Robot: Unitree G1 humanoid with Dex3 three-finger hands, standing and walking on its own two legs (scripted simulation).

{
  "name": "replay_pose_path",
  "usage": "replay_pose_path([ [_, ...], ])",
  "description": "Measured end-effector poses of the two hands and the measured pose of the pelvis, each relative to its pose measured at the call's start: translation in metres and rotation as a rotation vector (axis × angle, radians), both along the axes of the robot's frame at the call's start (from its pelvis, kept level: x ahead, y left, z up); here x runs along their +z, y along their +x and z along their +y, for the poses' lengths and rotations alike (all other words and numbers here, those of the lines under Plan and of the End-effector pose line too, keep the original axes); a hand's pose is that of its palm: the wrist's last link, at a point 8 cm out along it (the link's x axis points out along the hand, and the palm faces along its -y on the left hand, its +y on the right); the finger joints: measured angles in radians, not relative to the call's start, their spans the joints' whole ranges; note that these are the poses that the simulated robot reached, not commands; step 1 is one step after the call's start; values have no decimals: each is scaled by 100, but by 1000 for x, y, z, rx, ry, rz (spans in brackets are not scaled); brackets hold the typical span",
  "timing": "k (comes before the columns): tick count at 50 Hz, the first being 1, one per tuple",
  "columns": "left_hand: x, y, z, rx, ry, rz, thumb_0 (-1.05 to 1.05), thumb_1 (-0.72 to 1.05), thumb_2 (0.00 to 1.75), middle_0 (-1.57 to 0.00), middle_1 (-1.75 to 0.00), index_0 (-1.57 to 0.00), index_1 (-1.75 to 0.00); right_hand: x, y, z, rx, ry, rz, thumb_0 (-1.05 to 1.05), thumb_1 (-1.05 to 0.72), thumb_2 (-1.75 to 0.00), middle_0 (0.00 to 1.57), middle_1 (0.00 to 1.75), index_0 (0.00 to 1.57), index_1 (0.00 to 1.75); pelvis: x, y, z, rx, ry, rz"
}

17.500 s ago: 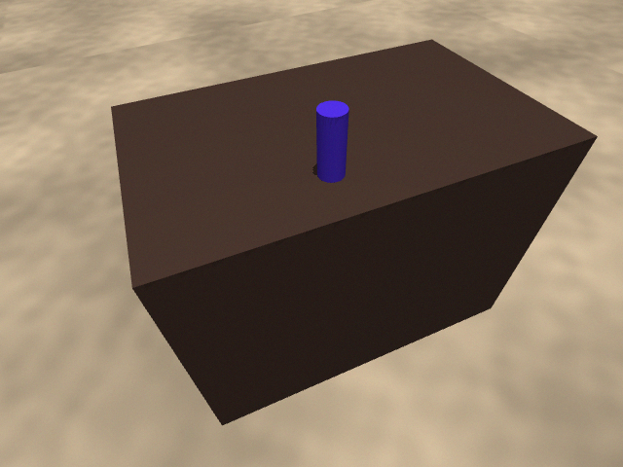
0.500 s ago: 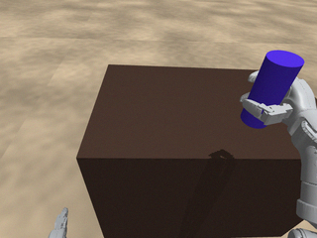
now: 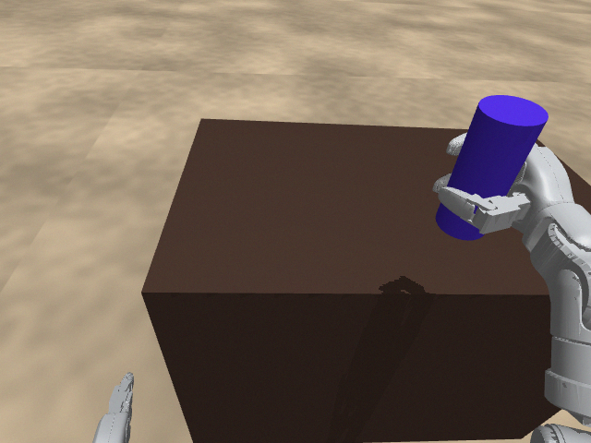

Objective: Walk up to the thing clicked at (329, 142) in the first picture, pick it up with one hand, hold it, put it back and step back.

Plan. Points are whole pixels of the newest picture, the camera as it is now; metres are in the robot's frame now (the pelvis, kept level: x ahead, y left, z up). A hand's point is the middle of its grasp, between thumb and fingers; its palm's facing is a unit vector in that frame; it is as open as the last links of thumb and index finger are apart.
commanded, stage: hold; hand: right
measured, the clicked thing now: (483, 173) +0.33 -0.17 +0.27
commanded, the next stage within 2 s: crouch in 0.46 s
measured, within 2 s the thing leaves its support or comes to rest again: neither
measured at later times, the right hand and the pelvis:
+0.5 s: hand (461, 182) +0.34 -0.15 +0.25, palm faces -0.06 +1.00 -0.03, open 8.5 cm; pelvis +0.01 +0.00 +0.00, yaw +0 degrees
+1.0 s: hand (430, 195) +0.40 -0.15 +0.19, palm faces +0.02 +1.00 +0.02, open 8.4 cm; pelvis -0.01 +0.00 +0.00, yaw +1 degrees
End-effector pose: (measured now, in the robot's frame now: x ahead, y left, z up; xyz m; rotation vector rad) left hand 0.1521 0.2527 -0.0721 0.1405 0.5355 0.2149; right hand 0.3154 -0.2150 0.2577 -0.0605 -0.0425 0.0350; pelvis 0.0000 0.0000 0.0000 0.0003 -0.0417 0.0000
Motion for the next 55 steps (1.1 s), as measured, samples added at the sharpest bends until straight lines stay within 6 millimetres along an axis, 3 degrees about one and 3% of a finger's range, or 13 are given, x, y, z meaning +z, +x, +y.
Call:
replay_pose_path([
  [6, 14, 10, 5, 23, 5, -81, -1, -55, 6, -5, -5, -4, -5, 1, 4, 5, 16, 24, 3, 1, 27, -120, 81, 110, 83, 111, 0, 4, 0, 8, -4, 2],
  [14, 3, 1, 5, 16, -8, -14, -1, -55, 6, -4, -5, -4, -5, 10, -1, -11, -58, 8, -35, 1, 27, -120, 81, 110, 83, 111, 0, 7, 2, 5, -2, 0],
  [19, 2, 5, 0, -9, -8, -3, -1, -55, 6, -5, -5, -4, -5, 7, 4, -1, -11, 0, -8, 1, 27, -120, 81, 111, 82, 111, 0, 5, 2, 0, -1, 1],
  [25, 14, 15, 4, 9, -5, -77, -1, -55, 6, -5, -5, -4, -5, -1, 9, 9, 28, 30, 35, 1, 27, -120, 81, 111, 82, 111, 1, 6, 1, 4, -4, 4],
  [35, 2, -4, 7, 12, 0, -3, -1, -55, 6, -4, -4, -4, -5, 8, 3, -8, -60, 16, -31, 1, 27, -120, 81, 111, 82, 111, 0, 4, 3, 4, -2, 0],
  [39, 1, 0, 3, -5, 7, 0, -1, -55, 6, -4, -4, -4, -5, -3, 16, -3, -41, 23, 31, 1, 26, -120, 81, 111, 82, 111, 0, -1, 3, -1, -1, 6],
  [45, 14, 2, -1, -8, 16, -76, -1, -54, 5, -4, -4, -4, -4, -40, 44, 7, -29, 69, 155, 1, 26, -119, 81, 110, 83, 110, -1, -4, 3, 4, -5, 24],
  [50, 13, -17, 5, 21, 32, -60, -1, -53, 5, -4, -4, -5, -4, -64, 63, 9, -62, 76, 174, 1, 25, -119, 81, 109, 83, 110, -3, -8, 3, 18, -5, 44],
  [55, -1, -42, 11, 56, 47, 32, -1, -54, 5, -4, -4, -4, -4, -70, 81, 8, -87, 60, 125, 1, 25, -119, 81, 109, 83, 110, -5, -12, 2, 29, -2, 66],
])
